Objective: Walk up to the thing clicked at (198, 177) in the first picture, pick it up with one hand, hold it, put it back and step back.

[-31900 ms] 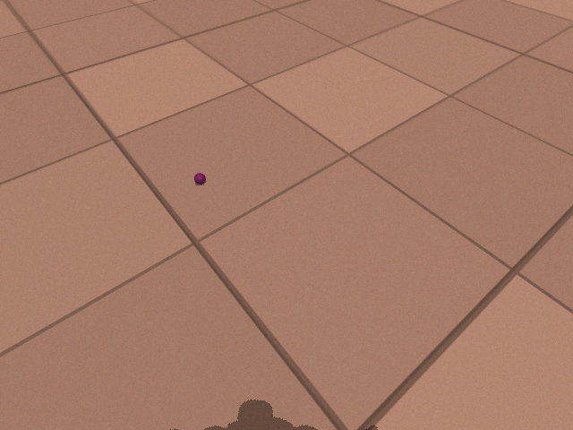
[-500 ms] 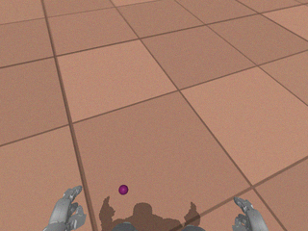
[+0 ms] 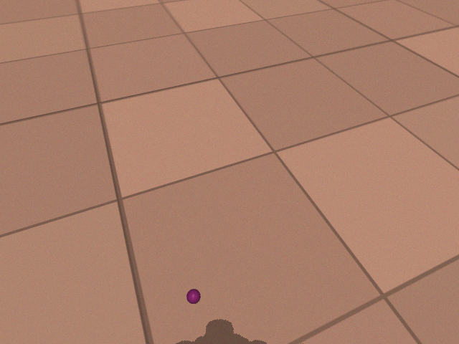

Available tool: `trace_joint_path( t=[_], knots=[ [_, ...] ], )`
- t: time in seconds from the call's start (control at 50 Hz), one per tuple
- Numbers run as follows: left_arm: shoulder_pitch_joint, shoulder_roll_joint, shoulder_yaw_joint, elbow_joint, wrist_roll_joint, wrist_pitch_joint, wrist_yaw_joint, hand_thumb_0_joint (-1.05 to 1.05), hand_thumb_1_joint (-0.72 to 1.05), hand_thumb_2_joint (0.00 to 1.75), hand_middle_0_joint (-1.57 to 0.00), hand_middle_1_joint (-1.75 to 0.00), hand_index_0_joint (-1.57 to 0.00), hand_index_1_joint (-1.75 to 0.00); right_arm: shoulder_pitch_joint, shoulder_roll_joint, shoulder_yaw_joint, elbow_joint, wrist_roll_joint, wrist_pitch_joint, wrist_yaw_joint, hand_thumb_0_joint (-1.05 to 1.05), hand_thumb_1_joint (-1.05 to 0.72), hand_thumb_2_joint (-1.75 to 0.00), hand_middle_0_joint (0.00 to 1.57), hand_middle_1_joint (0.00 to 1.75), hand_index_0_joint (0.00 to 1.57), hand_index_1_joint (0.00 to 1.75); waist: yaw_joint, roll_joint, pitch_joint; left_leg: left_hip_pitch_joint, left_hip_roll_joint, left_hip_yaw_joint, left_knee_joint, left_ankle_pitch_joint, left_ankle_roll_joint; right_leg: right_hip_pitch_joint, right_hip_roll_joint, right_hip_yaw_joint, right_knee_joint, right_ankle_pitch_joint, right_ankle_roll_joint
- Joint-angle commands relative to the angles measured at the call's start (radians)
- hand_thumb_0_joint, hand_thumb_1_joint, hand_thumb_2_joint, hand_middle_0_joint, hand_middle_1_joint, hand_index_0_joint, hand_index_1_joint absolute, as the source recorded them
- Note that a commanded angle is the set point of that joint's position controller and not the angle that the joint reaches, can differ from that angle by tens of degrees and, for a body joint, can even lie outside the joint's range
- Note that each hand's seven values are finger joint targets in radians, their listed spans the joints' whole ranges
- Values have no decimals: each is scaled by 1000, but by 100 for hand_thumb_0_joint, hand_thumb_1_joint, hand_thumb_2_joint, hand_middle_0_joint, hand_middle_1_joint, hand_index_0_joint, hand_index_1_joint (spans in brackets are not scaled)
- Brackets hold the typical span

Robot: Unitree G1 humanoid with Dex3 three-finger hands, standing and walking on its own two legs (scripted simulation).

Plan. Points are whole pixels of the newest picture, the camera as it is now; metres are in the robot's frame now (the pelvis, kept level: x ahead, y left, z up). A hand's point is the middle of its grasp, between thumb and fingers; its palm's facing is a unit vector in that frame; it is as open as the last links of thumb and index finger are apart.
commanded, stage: stand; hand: left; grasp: from above
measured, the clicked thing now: (193, 296) +0.43 +0.17 -0.74
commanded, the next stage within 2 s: step back in 1.90 s
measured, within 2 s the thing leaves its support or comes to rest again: neither
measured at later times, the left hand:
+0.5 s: hand out of the picture +0.04 +0.22 -0.16, palm faces +0.02 -0.94 -0.34, open 7.4 cm
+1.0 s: hand out of the picture +0.07 +0.21 -0.15, palm faces +0.02 -0.94 -0.34, open 7.3 cm
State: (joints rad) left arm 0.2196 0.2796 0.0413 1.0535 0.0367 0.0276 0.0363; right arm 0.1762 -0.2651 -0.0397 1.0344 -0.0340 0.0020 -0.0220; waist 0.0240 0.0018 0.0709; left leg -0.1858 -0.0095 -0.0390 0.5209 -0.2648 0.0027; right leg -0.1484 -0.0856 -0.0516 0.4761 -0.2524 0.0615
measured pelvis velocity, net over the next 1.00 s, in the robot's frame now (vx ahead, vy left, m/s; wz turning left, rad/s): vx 0.00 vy -0.03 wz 0.00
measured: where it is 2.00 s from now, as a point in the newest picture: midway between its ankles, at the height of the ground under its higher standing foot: outside the picture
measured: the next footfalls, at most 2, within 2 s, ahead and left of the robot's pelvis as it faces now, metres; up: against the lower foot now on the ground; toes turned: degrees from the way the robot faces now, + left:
none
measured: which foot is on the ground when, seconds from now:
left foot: down 0.00-1.00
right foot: down 0.00-1.00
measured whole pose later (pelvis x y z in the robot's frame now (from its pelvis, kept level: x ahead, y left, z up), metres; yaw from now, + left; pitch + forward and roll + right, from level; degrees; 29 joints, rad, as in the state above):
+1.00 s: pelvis +0.00 -0.03 +0.01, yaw +0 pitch -4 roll +0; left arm 0.12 0.31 0.04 1.14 0.02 0.00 0.01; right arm 0.13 -0.32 -0.02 1.12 -0.02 0.00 -0.01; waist 0.00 0.02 0.07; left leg -0.11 0.04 -0.05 0.36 -0.18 -0.05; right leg -0.09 -0.04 -0.07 0.36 -0.20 0.02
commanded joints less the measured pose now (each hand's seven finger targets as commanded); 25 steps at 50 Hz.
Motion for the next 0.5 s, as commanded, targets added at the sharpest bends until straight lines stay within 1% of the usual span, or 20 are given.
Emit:
trace_joint_path(
  t=[0.0,0.02,0.04,0.06,0.1,0.12,0.14,0.16,0.2,0.22,0.24,0.28,0.3,0.32,0.34,0.36,0.38,0.4,0.42,0.48],
  knots=[
    [-44,181,30,-31,1,-35,8,0,90,90,-20,-30,-20,-30,-26,-204,-42,-39,8,-20,-15,0,-90,-90,20,30,20,30,-14,17,-30,10,88,-95,-169,136,27,27,-33,52,-119,72,-59],
    [-52,182,29,-24,-1,-34,7,0,90,90,-20,-30,-20,-30,-23,-208,-41,-30,8,-17,-15,0,-90,-90,20,30,20,30,-15,26,-12,-20,89,-102,-191,75,25,31,-28,46,-124,49,-57],
    [-43,187,29,-17,1,-33,7,0,90,90,-20,-30,-20,-30,-40,-207,-41,-28,6,-14,-12,0,-90,-90,20,30,20,30,-7,17,8,-29,86,-107,-204,30,24,22,-24,42,-133,11,-55],
    [-45,184,29,-9,4,-33,6,0,90,90,-20,-30,-20,-30,-49,-206,-43,-29,7,-15,-11,0,-90,-90,20,30,20,30,-9,18,0,-10,90,-107,-207,42,24,16,-27,44,-135,9,-58],
    [-51,186,27,-3,-1,-36,4,0,90,90,-20,-30,-20,-30,-41,-206,-41,-19,8,-11,-8,0,-90,-90,20,30,20,30,-9,29,12,-39,88,-104,-211,16,26,36,-30,49,-151,7,-55],
    [-53,192,30,1,-1,-38,4,0,90,90,-20,-30,-20,-30,-42,-203,-40,-14,7,-12,-7,0,-90,-90,20,30,20,30,-8,10,-8,-27,86,-100,-209,35,25,49,-36,54,-156,12,-56],
    [-48,193,28,7,1,-38,3,0,90,90,-20,-30,-20,-30,-49,-201,-40,-13,9,-11,-6,0,-90,-90,20,30,20,30,-8,5,8,-20,87,-103,-215,19,22,21,-29,49,-162,-17,-55],
    [-47,195,29,11,1,-40,3,0,90,90,-20,-30,-20,-30,-50,-206,-40,-12,9,-12,-5,0,-90,-90,20,30,20,30,-8,9,7,-15,87,-101,-212,22,23,26,-34,55,-169,-9,-55],
    [-61,202,29,12,2,-41,4,0,90,90,-20,-30,-20,-30,-50,-207,-40,-8,10,-11,-3,0,-90,-90,20,30,20,30,-13,5,5,-11,84,-93,-203,33,21,20,-37,62,-185,-39,-57],
    [-70,206,29,10,-3,-43,2,0,90,90,-20,-30,-20,-30,-42,-208,-38,-3,9,-13,-3,0,-90,-90,20,30,20,30,-16,21,-3,-8,88,-92,-212,38,21,28,-41,68,-179,-7,-59],
    [-71,207,30,10,-2,-43,2,0,90,90,-20,-30,-20,-30,-46,-203,-35,0,10,-13,-1,0,-90,-90,20,30,20,30,-13,13,1,-15,88,-94,-207,52,21,32,-40,64,-184,-12,-59],
    [-82,209,30,13,-4,-43,0,0,90,90,-20,-30,-20,-30,-45,-209,-34,3,8,-13,-3,0,-90,-90,20,30,20,30,-15,20,-8,-17,90,-91,-213,36,21,41,-41,66,-180,-9,-60],
    [-76,213,30,18,-5,-42,-1,0,90,90,-20,-30,-20,-30,-51,-211,-32,5,9,-11,-3,0,-90,-90,20,30,20,30,-9,21,16,-33,91,-99,-224,8,20,32,-35,64,-183,-25,-58],
    [-68,211,29,22,-5,-44,-2,0,90,90,-20,-30,-20,-30,-54,-215,-31,4,11,-11,-1,0,-90,-90,20,30,20,30,-7,14,5,-22,91,-96,-216,25,22,40,-40,67,-188,-18,-60],
    [-72,214,29,24,-1,-43,-2,0,90,90,-20,-30,-20,-30,-57,-214,-31,3,12,-10,0,0,-90,-90,20,30,20,30,-10,-14,16,-22,87,-93,-214,36,19,20,-38,69,-199,-55,-59],
    [-85,221,31,21,-4,-44,-2,0,90,90,-20,-30,-20,-30,-48,-216,-31,6,10,-12,-1,0,-90,-90,20,30,20,30,-16,4,-9,-2,92,-88,-210,43,21,28,-42,72,-190,-26,-62],
    [-91,220,31,21,-7,-45,-2,0,90,90,-20,-30,-20,-30,-43,-214,-28,11,11,-13,-1,0,-90,-90,20,30,20,30,-13,9,-11,-6,96,-91,-210,70,20,46,-47,77,-189,-5,-64],
    [-88,217,30,21,-8,-47,-2,0,90,90,-20,-30,-20,-30,-54,-218,-27,10,12,-15,-1,0,-90,-90,20,30,20,30,-11,15,-36,14,101,-89,-200,123,22,55,-50,74,-187,44,-65],
    [-90,218,29,22,-8,-46,-2,0,90,90,-20,-30,-20,-30,-51,-216,-26,12,13,-16,-1,0,-90,-90,20,30,20,30,-14,2,-22,10,97,-89,-207,127,17,46,-45,73,-191,34,-64],
    [-95,221,30,28,-14,-48,-4,0,90,90,-20,-30,-20,-30,-51,-221,-21,18,12,-17,-2,0,-90,-90,20,30,20,30,-11,6,-31,24,103,-83,-201,156,20,64,-50,75,-187,77,-64]
  ],
)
